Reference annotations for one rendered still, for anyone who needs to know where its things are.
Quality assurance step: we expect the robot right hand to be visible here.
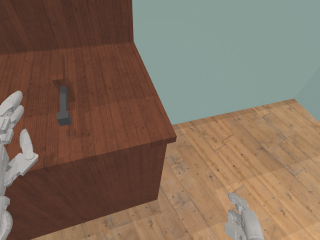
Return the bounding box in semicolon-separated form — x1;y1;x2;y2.
224;192;265;240

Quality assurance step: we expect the counter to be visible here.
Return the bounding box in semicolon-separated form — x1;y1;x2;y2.
0;0;177;240

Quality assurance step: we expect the tap lever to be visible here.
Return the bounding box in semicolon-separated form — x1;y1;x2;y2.
56;86;72;126

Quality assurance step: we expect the robot left hand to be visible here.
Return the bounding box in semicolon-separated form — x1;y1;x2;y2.
0;90;39;196

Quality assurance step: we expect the left robot forearm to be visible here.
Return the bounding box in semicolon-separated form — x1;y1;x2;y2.
0;195;13;240

